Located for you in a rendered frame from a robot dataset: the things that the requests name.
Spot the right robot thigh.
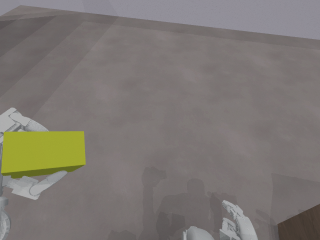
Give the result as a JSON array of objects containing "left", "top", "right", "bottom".
[{"left": 181, "top": 228, "right": 214, "bottom": 240}]

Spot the robot left hand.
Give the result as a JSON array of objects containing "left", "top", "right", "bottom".
[{"left": 0, "top": 107, "right": 68, "bottom": 200}]

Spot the left robot forearm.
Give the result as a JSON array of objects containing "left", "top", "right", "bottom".
[{"left": 0, "top": 196, "right": 12, "bottom": 240}]

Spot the table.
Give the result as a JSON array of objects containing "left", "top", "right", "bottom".
[{"left": 277, "top": 204, "right": 320, "bottom": 240}]

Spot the robot right hand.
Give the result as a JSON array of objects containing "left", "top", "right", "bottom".
[{"left": 219, "top": 200, "right": 258, "bottom": 240}]

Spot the sponge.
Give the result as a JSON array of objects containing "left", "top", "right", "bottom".
[{"left": 1, "top": 131, "right": 86, "bottom": 179}]

